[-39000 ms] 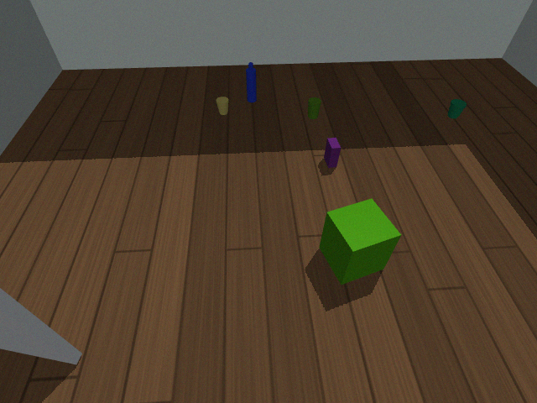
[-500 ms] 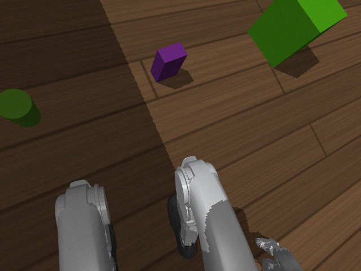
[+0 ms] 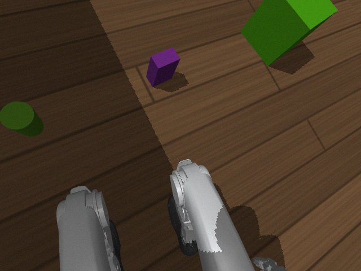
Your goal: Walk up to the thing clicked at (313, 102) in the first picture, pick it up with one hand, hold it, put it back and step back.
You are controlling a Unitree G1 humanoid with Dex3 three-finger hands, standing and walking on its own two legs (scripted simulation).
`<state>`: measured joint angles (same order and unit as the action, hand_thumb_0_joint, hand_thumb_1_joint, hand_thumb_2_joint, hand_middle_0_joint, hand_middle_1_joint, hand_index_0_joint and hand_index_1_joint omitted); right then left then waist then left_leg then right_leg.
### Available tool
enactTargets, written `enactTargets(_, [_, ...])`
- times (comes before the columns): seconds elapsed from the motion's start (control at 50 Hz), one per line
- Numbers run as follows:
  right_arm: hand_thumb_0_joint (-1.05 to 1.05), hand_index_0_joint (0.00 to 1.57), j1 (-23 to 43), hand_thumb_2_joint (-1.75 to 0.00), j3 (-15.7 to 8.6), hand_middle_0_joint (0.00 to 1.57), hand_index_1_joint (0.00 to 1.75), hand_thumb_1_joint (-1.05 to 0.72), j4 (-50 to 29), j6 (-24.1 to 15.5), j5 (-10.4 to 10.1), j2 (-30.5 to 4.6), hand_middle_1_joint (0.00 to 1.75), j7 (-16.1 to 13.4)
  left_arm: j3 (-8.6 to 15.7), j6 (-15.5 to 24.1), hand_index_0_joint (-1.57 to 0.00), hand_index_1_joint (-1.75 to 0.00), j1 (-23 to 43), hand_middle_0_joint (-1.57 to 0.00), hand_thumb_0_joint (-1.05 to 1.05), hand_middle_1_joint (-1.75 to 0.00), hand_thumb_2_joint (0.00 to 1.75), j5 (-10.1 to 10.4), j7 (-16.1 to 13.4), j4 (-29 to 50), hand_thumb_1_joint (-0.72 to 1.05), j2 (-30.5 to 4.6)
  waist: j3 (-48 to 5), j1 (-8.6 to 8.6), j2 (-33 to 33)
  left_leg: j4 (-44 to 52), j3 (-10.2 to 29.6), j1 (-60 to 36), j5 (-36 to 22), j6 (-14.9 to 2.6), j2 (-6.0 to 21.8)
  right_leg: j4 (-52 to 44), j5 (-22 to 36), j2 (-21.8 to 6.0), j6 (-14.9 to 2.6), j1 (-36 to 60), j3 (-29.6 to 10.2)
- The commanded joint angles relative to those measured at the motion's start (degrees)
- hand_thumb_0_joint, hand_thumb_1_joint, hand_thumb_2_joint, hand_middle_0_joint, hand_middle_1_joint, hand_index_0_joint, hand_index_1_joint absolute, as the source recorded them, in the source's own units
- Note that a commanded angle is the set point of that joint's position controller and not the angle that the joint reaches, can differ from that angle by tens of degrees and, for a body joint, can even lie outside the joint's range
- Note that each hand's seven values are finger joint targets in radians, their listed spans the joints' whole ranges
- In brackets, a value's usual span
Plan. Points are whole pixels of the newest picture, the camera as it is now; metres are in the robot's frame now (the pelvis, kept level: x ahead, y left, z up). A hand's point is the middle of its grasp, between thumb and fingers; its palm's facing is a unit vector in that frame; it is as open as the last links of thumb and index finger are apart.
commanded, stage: withdraw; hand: left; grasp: from above
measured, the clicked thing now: (25, 121) +0.55 +0.31 -0.36
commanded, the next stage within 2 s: approach in 0.58 s
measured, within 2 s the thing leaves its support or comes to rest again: neither
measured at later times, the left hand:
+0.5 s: hand out of the picture +0.52 +0.33 -0.12, palm faces -0.47 -0.03 -0.88, open 13.3 cm
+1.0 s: hand out of the picture +0.51 +0.35 -0.19, palm faces -0.51 -0.06 -0.86, open 13.7 cm
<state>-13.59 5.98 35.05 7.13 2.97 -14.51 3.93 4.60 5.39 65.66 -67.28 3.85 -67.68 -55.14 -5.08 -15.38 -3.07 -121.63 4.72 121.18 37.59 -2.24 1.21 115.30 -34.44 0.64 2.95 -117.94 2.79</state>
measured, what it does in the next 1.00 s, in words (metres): lowers itself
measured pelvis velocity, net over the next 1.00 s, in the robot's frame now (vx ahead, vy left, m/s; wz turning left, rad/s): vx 0.00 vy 0.00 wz -0.03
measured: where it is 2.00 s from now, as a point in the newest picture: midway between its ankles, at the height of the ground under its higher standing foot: (150, 249)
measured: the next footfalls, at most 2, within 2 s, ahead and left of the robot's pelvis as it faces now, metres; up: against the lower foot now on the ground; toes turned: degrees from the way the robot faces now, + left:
none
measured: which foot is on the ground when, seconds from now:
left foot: down 0.00-1.00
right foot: down 0.00-1.00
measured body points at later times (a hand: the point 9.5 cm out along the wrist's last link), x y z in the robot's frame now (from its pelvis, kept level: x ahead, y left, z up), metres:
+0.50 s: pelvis +0.00 +0.00 -0.01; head +0.25 +0.06 +0.35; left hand +0.54 +0.32 -0.07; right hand +0.03 -0.28 -0.10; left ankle +0.08 +0.11 -0.39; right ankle +0.11 -0.14 -0.39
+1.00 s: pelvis +0.00 +0.00 -0.05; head +0.27 +0.08 +0.30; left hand +0.53 +0.35 -0.14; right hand +0.05 -0.28 -0.14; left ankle +0.08 +0.11 -0.39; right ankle +0.11 -0.14 -0.38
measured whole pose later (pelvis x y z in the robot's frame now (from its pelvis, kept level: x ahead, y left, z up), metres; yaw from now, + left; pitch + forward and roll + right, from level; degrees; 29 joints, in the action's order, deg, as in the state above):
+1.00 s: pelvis +0.00 +0.00 -0.05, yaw -2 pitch +35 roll -11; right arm -9.0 8.0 34.8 4.4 6.5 -17.0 5.5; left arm 4.9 14.8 64.0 -70.9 -4.5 -78.5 -58.0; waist -0.1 -17.0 0.1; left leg -132.1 7.2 129.3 39.0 -2.0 -0.1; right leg 124.5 -36.3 0.1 2.9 -124.4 4.8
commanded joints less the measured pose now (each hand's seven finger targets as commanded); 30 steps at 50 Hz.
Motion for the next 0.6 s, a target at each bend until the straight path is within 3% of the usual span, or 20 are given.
enactTargets(0.0, [0.0,0.2,-11.97,-0.9,-5.11,0.2,0.3,-0.91,-2.53,0.03,-0.49,-16.19,0.3,-2.78,-0.21,2.93,-0.12,-0.96,16.04,-0.12,0.0,-0.97,0.95,3.59,4.56,8.58,-0.48,-11.87,-33.59,-1.75,-10.15,18.64,1.44,-30.73,-7.21,0.07,-0.02,-16.45,6.12,1.44,-5.92,21.13,3.54])
enactTargets(0.08, [0.0,0.2,-11.8,-0.9,-3.67,0.2,0.3,-0.91,-1.67,-0.19,-0.38,-14.53,0.3,-4.06,-2.07,6.82,-0.15,-0.93,16.86,-0.15,0.0,-0.94,0.92,3.89,4.79,6.13,-0.45,-9.96,-30.4,-1.78,-10.79,20.47,1.6,-32.44,-8.45,0.52,0.28,-16.95,7.49,1.35,-5.82,20.0,3.25])
enactTargets(0.14, [0.0,0.2,-11.33,-0.9,-2.59,0.2,0.3,-0.91,-1.01,-0.76,-0.27,-13.28,0.3,-4.53,-2.16,9.09,-0.16,-0.92,17.63,-0.16,0.0,-0.92,0.91,3.16,2.68,2.98,-0.44,-11.15,-28.46,-1.29,-10.66,20.51,0.28,-30.1,-6.91,0.02,0.0,-16.8,7.27,1.48,-5.4,21.01,2.62])
enactTargets(0.26, [0.0,0.2,-9.92,-0.9,-1.92,0.2,0.3,-0.91,-0.8,-1.04,0.84,-13.79,0.3,-4.22,-1.62,11.19,-0.19,-0.88,19.52,-0.19,0.0,-0.88,0.88,-1.19,-3.82,-3.54,-0.4,-12.33,-29.53,-1.55,-13.83,18.65,-0.17,-30.51,-7.68,0.34,-0.31,-13.92,7.31,1.43,-5.54,16.51,2.74])
enactTargets(0.36, [0.0,0.2,-10.32,-0.9,-2.52,0.2,0.3,-0.91,-0.03,-1.06,1.92,-14.95,0.3,-2.56,1.46,11.38,-0.22,-0.85,21.63,-0.22,0.0,-0.85,0.86,-4.58,-10.74,-4.03,-0.38,-16.17,-35.62,-1.63,-16.36,13.79,-0.97,-31.63,-12.56,0.38,-0.68,-10.4,10.21,1.21,-5.06,15.53,3.09])
enactTargets(0.38, [0.0,0.2,-10.15,-0.9,-2.65,0.2,0.3,-0.91,0.08,-1.1,2.03,-15.04,0.3,-2.15,0.92,10.93,-0.24,-0.84,20.38,-0.24,0.0,-0.84,0.85,-4.97,-11.69,-6.12,-0.37,-15.15,-35.23,-1.73,-16.15,13.1,-0.78,-31.28,-12.94,0.46,-0.62,-9.39,10.34,1.31,-5.04,14.4,3.31])
enactTargets(0.4, [0.0,0.2,-10.46,-0.9,-2.74,0.2,0.3,-0.91,0.24,-1.25,2.29,-15.15,0.3,-1.67,1.15,10.94,-0.23,-0.85,21.2,-0.23,0.0,-0.85,0.85,-5.11,-12.55,-4.9,-0.37,-15.06,-36.55,-2.36,-16.88,11.99,-0.89,-31.12,-13.73,0.43,-0.61,-8.62,10.89,1.47,-4.91,14.58,3.63])
enactTargets(0.46, [0.0,0.2,-10.82,-0.9,-3.19,0.2,0.3,-0.91,0.5,-1.92,2.61,-15.77,0.3,-0.75,3.64,10.43,-0.21,-0.86,21.5,-0.21,0.0,-0.86,0.87,-5.56,-15.14,-4.8,-0.4,-18.46,-39.38,-1.69,-17.83,9.76,-0.99,-29.86,-13.32,0.52,-0.88,-6.45,10.64,1.14,-4.68,14.68,3.85])
enactTargets(0.52, [0.0,0.2,-11.06,-0.9,-3.32,0.2,0.3,-0.91,0.62,-2.77,2.99,-16.11,0.3,0.17,4.8,9.73,-0.2,-0.87,21.22,-0.21,0.0,-0.87,0.88,-5.88,-16.84,-4.55,-0.41,-19.62,-39.76,-1.99,-18.61,7.76,-0.93,-28.71,-11.32,0.52,-0.92,-4.81,9.18,1.05,-4.51,13.73,4.33])
enactTargets(0.58, [0.0,0.2,-10.95,-0.9,-3.52,0.2,0.3,-0.91,0.14,-3.45,3.13,-16.69,0.3,0.69,6.91,9.33,-0.18,-0.89,22.14,-0.18,0.0,-0.9,0.89,-5.54,-17.71,-1.08,-0.43,-22.93,-44.87,-1.28,-20.84,5.62,-1.19,-29.75,-12.03,0.55,-0.84,-3.01,9.74,1.06,-4.51,14.67,4.41])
